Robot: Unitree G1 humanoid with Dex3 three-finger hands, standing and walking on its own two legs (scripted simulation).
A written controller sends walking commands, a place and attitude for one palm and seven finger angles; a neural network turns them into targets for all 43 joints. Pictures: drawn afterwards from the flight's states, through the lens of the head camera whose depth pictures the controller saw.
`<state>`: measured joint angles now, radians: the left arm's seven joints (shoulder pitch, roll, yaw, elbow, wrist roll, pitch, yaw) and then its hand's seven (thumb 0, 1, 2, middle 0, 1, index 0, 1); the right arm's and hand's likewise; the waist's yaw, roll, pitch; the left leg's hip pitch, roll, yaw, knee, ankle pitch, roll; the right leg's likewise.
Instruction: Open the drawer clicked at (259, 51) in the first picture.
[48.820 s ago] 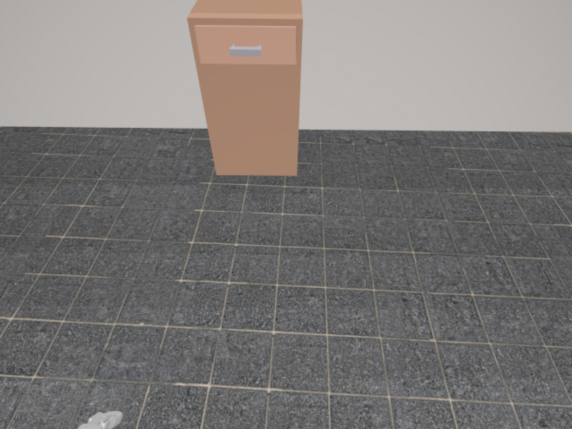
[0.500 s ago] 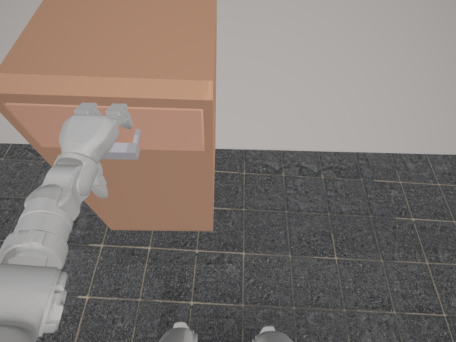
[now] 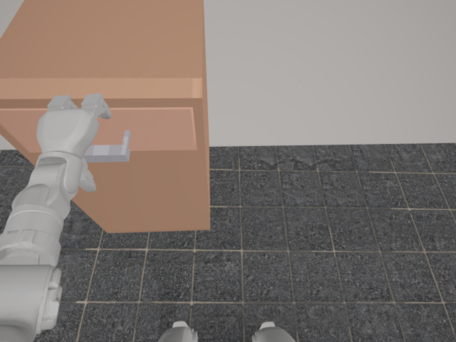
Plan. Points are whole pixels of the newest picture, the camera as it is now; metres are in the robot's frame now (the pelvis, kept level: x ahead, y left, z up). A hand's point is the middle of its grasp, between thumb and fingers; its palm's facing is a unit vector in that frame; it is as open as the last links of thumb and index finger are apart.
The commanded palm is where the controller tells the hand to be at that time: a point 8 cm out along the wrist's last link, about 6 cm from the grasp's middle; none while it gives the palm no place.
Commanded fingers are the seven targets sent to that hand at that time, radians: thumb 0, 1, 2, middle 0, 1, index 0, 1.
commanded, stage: move the hooked fingers above the handle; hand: left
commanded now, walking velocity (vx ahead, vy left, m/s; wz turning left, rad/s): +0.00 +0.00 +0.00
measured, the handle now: (100, 144) +0.51 +0.26 -0.03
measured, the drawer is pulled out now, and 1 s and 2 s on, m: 0.00 0.00 0.00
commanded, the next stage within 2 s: none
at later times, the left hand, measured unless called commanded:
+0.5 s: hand (77, 148) +0.46 +0.27 +0.03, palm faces -0.02 +0.04 -1.00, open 13.7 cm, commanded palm +0.43 +0.26 +0.08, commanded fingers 0.00 -0.50 0.30 -0.30 -1.20 -0.30 -1.20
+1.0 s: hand (71, 169) +0.43 +0.28 +0.01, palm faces -0.19 +0.00 -0.98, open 13.8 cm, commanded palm +0.43 +0.25 +0.08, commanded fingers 0.00 -0.50 0.30 -0.30 -1.20 -0.30 -1.20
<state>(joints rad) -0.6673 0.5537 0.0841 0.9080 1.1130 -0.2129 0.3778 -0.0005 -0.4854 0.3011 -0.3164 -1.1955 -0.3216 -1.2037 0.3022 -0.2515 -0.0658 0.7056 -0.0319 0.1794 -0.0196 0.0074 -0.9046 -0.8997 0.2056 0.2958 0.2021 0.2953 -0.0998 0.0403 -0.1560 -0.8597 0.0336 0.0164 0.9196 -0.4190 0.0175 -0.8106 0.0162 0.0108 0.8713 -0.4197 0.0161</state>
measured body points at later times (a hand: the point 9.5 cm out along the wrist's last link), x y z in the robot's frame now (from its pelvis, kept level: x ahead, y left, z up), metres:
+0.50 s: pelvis -0.01 +0.00 +0.00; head +0.10 -0.01 +0.44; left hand +0.45 +0.26 +0.08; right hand +0.04 -0.28 -0.13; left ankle +0.00 +0.11 -0.69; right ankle -0.01 -0.14 -0.69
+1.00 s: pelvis +0.00 +0.00 +0.01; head +0.10 -0.01 +0.45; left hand +0.43 +0.28 +0.06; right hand +0.03 -0.28 -0.13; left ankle +0.00 +0.11 -0.69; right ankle -0.01 -0.14 -0.69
